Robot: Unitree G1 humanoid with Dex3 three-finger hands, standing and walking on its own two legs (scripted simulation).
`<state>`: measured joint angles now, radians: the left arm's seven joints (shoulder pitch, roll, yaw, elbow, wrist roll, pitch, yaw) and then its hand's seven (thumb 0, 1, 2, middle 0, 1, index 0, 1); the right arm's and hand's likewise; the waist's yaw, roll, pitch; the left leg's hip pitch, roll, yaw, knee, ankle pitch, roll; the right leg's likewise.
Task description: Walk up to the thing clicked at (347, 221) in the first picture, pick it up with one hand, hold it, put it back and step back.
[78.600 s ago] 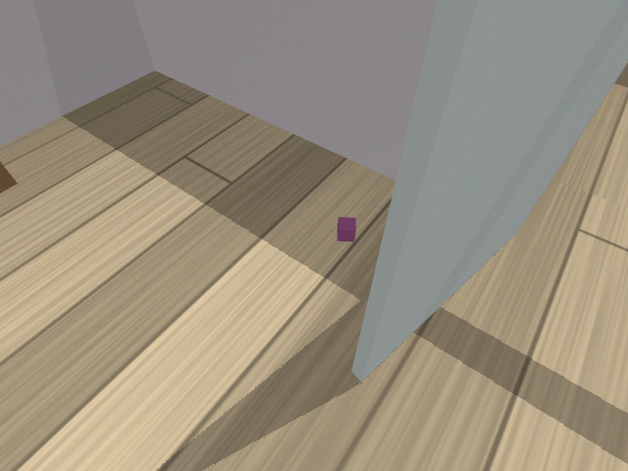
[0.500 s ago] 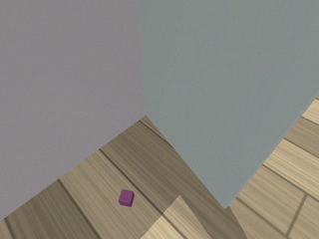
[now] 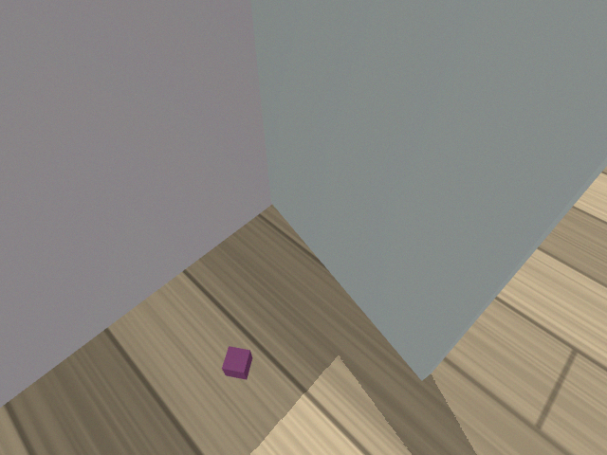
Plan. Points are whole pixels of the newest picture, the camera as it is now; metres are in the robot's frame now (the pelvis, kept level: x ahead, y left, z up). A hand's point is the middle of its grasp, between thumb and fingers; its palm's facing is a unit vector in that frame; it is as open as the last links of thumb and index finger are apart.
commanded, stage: step back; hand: left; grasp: from above
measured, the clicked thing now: (237, 362) +0.48 +0.22 -0.74
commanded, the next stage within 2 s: none
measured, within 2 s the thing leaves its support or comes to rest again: neither
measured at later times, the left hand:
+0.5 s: hand out of the picture +0.05 +0.32 -0.18, palm faces -0.10 -0.93 -0.35, open 7.4 cm
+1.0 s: hand out of the picture -0.06 +0.30 -0.15, palm faces -0.08 -0.91 -0.41, open 7.4 cm
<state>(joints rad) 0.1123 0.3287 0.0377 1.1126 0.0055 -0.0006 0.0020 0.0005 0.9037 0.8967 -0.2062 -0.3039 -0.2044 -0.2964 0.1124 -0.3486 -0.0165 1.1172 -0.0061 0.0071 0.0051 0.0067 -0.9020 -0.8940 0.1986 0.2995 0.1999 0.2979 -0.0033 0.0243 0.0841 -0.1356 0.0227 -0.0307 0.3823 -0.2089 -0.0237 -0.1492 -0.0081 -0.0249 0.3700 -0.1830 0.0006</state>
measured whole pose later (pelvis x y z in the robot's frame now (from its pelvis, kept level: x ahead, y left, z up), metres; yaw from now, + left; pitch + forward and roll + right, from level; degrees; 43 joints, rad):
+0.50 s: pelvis -0.07 +0.07 -0.01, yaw -3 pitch -1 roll -1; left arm 0.11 0.39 0.06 0.87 0.02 0.07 0.02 0.00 0.91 0.90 -0.20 -0.30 -0.20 -0.30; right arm 0.14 -0.34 -0.06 0.90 -0.02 0.02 -0.02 0.01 -0.90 -0.89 0.20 0.30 0.20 0.30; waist -0.02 -0.05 0.21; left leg -0.26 -0.02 0.05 0.55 -0.27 0.07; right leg -0.42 0.10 0.15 1.08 -0.47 0.02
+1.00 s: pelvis -0.19 +0.05 -0.02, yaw -5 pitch -2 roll +1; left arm 0.15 0.35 0.07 0.77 0.04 0.05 0.01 0.00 0.90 0.90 -0.21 -0.30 -0.21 -0.30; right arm 0.17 -0.41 -0.05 0.88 0.01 0.03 -0.02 0.01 -0.90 -0.89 0.20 0.30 0.20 0.30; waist 0.01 0.00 0.16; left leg -0.35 -0.08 -0.08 0.95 -0.51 -0.02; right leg -0.33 0.00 0.01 0.60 -0.25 -0.03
